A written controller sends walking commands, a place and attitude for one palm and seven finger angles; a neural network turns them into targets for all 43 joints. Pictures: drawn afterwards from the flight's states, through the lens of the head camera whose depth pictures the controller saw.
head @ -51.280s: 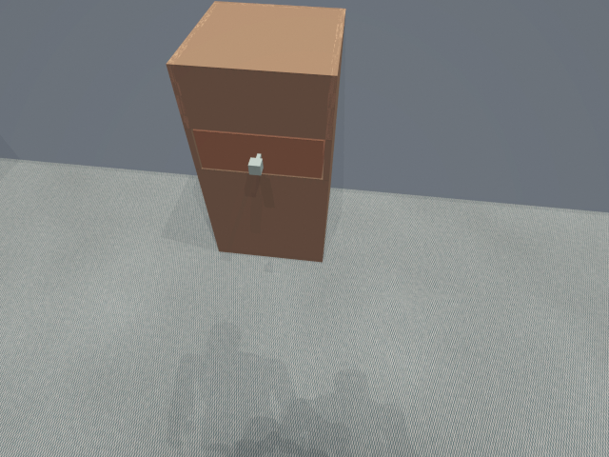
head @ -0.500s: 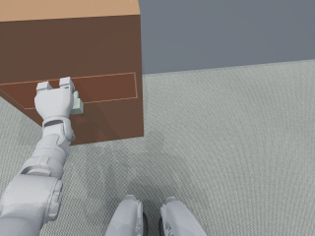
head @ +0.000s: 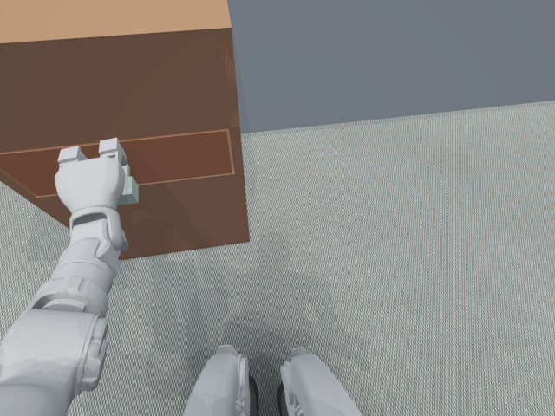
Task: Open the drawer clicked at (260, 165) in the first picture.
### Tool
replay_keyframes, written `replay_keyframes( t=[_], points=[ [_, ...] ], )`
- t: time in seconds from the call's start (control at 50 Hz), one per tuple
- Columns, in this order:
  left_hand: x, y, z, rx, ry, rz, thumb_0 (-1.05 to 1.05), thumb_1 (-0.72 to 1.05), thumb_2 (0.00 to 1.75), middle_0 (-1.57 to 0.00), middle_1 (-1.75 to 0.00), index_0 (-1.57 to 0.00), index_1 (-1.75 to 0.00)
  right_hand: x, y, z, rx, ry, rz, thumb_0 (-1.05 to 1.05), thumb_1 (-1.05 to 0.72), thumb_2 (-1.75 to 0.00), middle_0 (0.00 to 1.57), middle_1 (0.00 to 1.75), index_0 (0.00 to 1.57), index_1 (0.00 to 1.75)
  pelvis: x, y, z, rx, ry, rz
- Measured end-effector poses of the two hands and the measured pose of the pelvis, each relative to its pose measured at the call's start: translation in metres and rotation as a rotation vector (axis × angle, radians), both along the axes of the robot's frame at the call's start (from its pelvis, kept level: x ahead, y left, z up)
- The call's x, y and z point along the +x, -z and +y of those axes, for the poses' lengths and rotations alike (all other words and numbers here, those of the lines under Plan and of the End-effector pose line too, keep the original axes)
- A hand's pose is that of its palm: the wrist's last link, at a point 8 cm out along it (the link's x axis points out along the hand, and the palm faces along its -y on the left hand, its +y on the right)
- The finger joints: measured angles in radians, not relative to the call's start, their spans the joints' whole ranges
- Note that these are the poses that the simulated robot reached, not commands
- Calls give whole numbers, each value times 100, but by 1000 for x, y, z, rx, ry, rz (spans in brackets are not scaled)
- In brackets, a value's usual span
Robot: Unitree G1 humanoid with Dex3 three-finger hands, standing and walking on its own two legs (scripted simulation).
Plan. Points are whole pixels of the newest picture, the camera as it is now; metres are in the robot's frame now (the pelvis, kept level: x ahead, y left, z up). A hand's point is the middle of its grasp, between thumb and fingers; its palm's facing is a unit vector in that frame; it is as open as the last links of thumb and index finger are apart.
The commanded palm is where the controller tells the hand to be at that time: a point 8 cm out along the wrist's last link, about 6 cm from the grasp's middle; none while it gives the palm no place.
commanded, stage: move the hooked fingers above the handle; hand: left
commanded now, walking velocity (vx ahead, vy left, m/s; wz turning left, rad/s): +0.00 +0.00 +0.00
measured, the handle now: (125, 182) +0.52 +0.25 -0.12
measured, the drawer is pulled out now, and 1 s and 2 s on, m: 0.00 0.00 0.00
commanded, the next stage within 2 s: lower the fingers behind the handle in 0.38 s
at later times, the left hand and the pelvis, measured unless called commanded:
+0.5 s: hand (105, 194) +0.46 +0.26 -0.06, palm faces -0.04 +0.03 -1.00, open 13.7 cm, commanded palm +0.45 +0.24 +0.00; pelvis +0.00 +0.00 -0.01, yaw +0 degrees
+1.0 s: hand (114, 205) +0.46 +0.26 -0.10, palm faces +0.04 +0.00 -1.00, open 13.8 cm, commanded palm +0.45 +0.23 -0.04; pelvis +0.00 +0.01 -0.04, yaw -1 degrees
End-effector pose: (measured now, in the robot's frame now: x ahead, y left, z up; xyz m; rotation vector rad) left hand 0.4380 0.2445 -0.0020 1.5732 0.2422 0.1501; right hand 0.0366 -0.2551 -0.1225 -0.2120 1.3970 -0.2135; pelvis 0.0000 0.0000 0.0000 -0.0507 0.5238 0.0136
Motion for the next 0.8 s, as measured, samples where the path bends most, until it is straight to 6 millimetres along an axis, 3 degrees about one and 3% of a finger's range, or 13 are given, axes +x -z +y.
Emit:
replay_keyframes(
  t=[0.06,0.1,0.18,0.28,0.36,0.42,0.52,0.6,0.7,0.8],
  points=[
    [-11,-2,21,-1,-29,62,0,-48,30,-33,-122,-32,-120,0,-3,3,9,-8,4,0,-91,-90,20,30,20,30,2,-5,-3,-2,-15,-4],
    [-13,-5,23,-5,10,83,0,-48,30,-33,-122,-32,-120,1,-6,2,2,-21,7,0,-91,-90,20,30,20,30,4,-6,-4,-8,-34,-5],
    [-4,-11,-1,-52,156,70,-1,-48,30,-33,-121,-32,-120,9,-9,-4,-31,-48,9,0,-91,-90,20,30,20,30,7,-5,-3,-23,-66,-7],
    [23,-11,-41,-117,258,-33,-1,-49,30,-32,-121,-32,-120,19,-8,-15,-81,-43,-25,0,-91,-90,20,30,20,30,8,5,-1,-35,-60,19],
    [24,-5,-47,-101,220,-141,0,-48,30,-39,-127,-33,-121,20,-1,-18,-81,-45,-28,0,-91,-90,20,30,20,30,5,12,0,-28,-31,32],
    [20,1,-34,-24,136,-118,0,-48,30,-38,-126,-34,-122,18,5,-13,-52,-33,-23,0,-91,-90,20,30,20,30,2,12,0,-15,-14,25],
    [4,2,13,23,-51,5,0,-48,30,-35,-124,-33,-121,11,4,1,2,-17,-15,0,-91,-90,20,30,20,30,0,3,-3,-3,-11,12],
    [-3,-4,34,5,-47,108,0,-48,30,-34,-122,-33,-121,6,-4,5,3,-28,-3,0,-91,-90,20,30,20,30,3,-4,-4,-10,-31,6],
    [5,2,12,-62,146,146,-1,-48,30,-33,-121,-32,-120,4,-7,-4,-49,-46,18,0,-91,-90,20,30,20,30,7,2,-2,-33,-56,12],
    [16,18,-19,-142,292,22,0,-48,30,-32,-121,-32,-120,6,3,-16,-104,-33,15,0,-91,-90,20,30,20,30,7,20,3,-49,-39,47]
  ],
)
